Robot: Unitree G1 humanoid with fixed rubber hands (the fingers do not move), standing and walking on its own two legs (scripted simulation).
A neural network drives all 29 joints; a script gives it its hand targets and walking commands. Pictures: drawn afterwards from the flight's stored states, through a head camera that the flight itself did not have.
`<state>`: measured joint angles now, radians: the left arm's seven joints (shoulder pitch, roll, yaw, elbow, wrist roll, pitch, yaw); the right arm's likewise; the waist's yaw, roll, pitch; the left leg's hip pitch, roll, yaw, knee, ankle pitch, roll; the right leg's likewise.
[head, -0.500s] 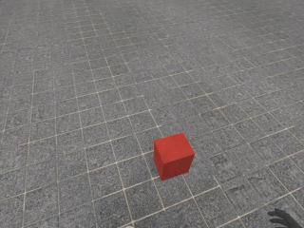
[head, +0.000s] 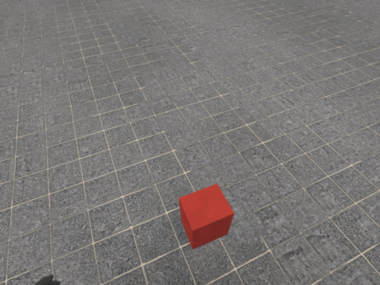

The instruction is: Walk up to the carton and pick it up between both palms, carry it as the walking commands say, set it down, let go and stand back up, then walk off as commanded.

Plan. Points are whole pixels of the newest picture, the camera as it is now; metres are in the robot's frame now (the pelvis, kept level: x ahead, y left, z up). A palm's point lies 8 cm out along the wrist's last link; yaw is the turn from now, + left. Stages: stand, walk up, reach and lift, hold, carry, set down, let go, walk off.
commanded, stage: walk up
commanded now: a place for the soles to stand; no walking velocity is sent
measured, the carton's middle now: (204, 217) +0.54 -0.04 -0.62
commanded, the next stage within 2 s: none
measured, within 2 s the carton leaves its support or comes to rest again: neither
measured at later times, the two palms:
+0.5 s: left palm out of the picture +0.14 +0.31 -0.07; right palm (357, 277) +0.17 -0.32 -0.06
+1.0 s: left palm (99, 277) +0.17 +0.21 -0.07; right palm out of the picture +0.14 -0.51 -0.05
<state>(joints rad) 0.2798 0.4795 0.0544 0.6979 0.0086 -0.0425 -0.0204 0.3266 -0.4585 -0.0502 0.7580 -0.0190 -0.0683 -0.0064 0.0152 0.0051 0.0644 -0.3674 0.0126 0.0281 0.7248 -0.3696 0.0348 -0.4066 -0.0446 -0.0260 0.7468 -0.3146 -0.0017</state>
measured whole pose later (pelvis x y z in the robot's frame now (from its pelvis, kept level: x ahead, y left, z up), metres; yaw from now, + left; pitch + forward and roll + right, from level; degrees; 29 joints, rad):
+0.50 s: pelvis +0.04 -0.01 +0.03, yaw +1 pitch -2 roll +0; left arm 0.08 0.42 0.00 1.02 0.00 -0.03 -0.01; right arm 0.04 -0.41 -0.01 1.03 0.00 -0.04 0.00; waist 0.02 0.00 0.05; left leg -0.18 0.02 0.01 0.48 -0.26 -0.01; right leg -0.20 -0.02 -0.03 0.48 -0.24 0.01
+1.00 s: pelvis +0.07 -0.13 +0.00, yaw +9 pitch -2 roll -1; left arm 0.15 0.46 0.12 0.69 0.05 0.05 -0.10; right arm 0.38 -0.55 -0.08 0.88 -0.02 -0.07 -0.11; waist -0.02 -0.03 0.10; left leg -0.49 0.05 -0.08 1.08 -0.51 0.02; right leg -0.38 -0.03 -0.04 0.75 -0.34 -0.01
